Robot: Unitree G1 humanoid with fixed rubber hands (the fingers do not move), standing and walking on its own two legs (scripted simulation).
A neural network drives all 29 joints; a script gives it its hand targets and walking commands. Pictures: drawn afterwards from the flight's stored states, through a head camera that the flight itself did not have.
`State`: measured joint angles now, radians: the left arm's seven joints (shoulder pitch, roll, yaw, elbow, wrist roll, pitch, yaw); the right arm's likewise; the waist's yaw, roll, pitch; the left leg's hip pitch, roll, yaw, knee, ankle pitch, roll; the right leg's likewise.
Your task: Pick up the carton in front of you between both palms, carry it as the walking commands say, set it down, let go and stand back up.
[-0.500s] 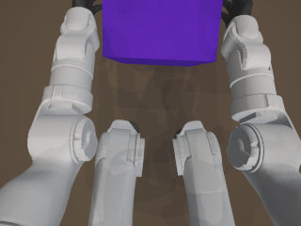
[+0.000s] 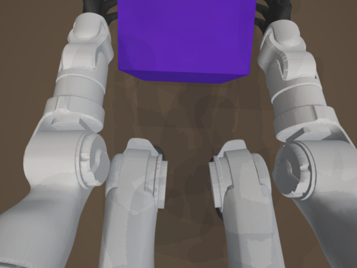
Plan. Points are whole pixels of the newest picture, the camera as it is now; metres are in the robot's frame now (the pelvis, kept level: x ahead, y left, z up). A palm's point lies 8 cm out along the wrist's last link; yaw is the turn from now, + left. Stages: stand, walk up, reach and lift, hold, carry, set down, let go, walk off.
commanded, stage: set down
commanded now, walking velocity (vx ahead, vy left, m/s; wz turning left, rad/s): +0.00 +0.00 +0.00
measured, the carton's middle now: (184, 28) +0.54 +0.03 -0.25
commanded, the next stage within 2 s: let go in 1.92 s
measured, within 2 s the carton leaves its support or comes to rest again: neither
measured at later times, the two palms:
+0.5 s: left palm (96, 14) +0.54 +0.18 -0.17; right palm (277, 21) +0.53 -0.13 -0.17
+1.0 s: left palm (73, 2) +0.55 +0.22 -0.16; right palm (302, 13) +0.54 -0.17 -0.16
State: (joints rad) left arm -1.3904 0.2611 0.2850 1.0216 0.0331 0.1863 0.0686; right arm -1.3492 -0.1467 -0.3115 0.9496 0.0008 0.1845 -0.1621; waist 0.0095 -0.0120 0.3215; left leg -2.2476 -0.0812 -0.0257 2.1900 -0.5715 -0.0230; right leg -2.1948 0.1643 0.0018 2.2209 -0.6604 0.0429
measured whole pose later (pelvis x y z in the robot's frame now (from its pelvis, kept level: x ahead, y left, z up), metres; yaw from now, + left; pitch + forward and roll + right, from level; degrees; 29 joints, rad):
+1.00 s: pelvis +0.00 +0.00 -0.01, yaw +0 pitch +34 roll -1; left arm -1.44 0.45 0.09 1.09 -0.24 0.07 0.06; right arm -1.38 -0.33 -0.11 0.99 0.23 0.09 -0.14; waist 0.00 -0.01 0.38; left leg -2.26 -0.03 0.01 2.23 -0.57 0.01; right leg -2.21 0.08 -0.03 2.26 -0.65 0.01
